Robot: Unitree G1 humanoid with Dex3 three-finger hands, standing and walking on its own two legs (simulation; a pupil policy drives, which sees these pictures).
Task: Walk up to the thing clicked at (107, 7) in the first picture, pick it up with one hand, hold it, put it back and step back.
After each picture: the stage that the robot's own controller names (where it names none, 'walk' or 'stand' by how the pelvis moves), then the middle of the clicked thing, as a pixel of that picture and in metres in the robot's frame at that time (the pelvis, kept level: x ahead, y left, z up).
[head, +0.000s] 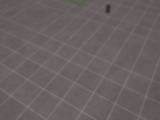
stand; (108, 8) +2.26 -0.41 -0.72
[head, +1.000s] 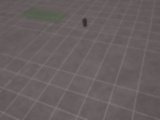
walk; (84, 22) +2.14 +0.06 -0.69
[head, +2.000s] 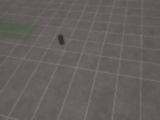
walk; (61, 39) +1.47 +0.34 -0.71
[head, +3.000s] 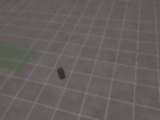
walk; (61, 73) +0.99 +0.30 -0.71
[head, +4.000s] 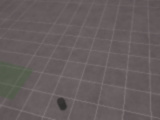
walk; (62, 104) +0.64 +0.26 -0.71
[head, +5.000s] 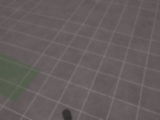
walk; (67, 115) +0.48 +0.19 -0.71
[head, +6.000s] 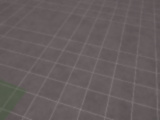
stand; out of the picture +0.37 +0.19 -0.72
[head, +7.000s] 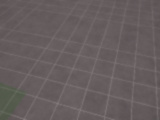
stand; out of the picture +0.37 +0.21 -0.72
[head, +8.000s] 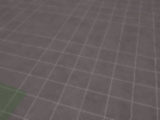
stand; out of the picture +0.38 +0.22 -0.73
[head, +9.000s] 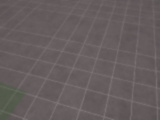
stand; out of the picture +0.37 +0.22 -0.73
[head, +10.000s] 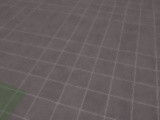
stand; out of the picture +0.37 +0.22 -0.73
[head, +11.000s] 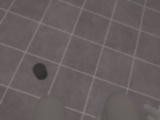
go down; (40, 72) +0.45 +0.20 -0.41
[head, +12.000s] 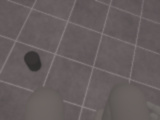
go down; (33, 62) +0.47 +0.20 -0.32
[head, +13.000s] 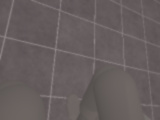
close in; out of the picture +0.46 +0.25 -0.23
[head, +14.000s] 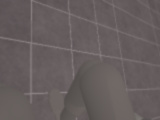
close; out of the picture +0.46 +0.27 -0.23
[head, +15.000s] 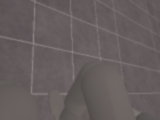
lift; out of the picture +0.43 +0.22 -0.24
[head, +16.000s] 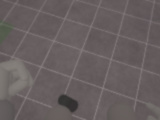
lift; (67, 102) +0.35 +0.09 -0.46
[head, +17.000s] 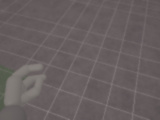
close; out of the picture +0.32 +0.03 -0.70
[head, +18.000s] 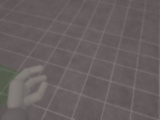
stand; out of the picture +0.34 +0.01 -0.69
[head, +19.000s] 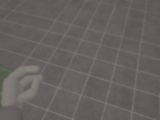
hold; out of the picture +0.37 +0.00 -0.69
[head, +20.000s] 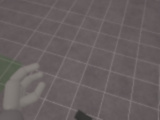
stand; (83, 118) +0.40 -0.02 -0.66
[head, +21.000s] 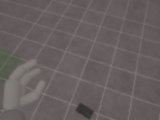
stand; (84, 110) +0.42 -0.03 -0.63
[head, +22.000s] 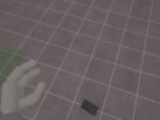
stand; (89, 107) +0.44 -0.04 -0.61
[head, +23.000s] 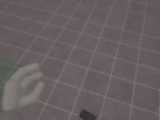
stand; (87, 116) +0.44 -0.04 -0.67
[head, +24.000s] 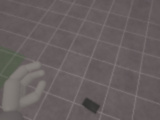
stand; (90, 105) +0.46 -0.05 -0.62
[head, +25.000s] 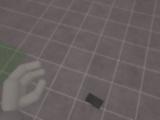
close; (94, 100) +0.47 -0.06 -0.60
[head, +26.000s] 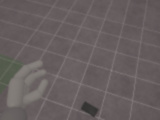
stand; (89, 109) +0.46 -0.06 -0.65
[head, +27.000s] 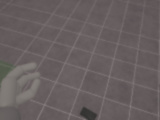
stand; (88, 114) +0.46 -0.06 -0.67
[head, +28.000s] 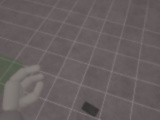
stand; (90, 109) +0.46 -0.06 -0.65
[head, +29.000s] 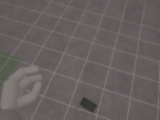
stand; (88, 104) +0.47 -0.07 -0.64
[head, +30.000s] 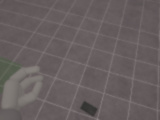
stand; (88, 108) +0.47 -0.07 -0.66
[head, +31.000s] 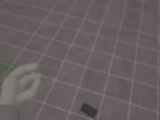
stand; (88, 110) +0.47 -0.07 -0.66
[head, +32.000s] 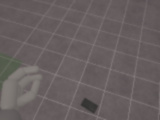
stand; (89, 105) +0.48 -0.07 -0.65
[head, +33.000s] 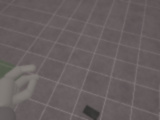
stand; (91, 112) +0.47 -0.08 -0.68
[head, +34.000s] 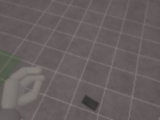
close; (90, 103) +0.48 -0.07 -0.64
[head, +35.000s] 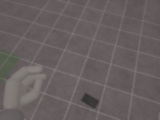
close; (90, 100) +0.49 -0.07 -0.63
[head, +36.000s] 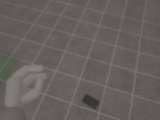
close; (90, 101) +0.49 -0.07 -0.63
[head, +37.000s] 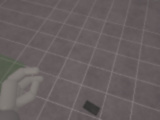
close; (91, 107) +0.48 -0.07 -0.66
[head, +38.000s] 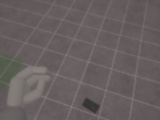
close; (90, 105) +0.48 -0.07 -0.65
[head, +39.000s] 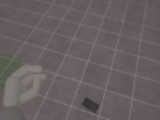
close; (90, 105) +0.48 -0.07 -0.65
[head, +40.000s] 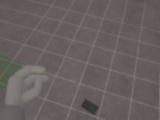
close; (89, 106) +0.47 -0.07 -0.66
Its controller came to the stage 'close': yes
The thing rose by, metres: 0.01
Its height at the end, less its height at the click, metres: -0.02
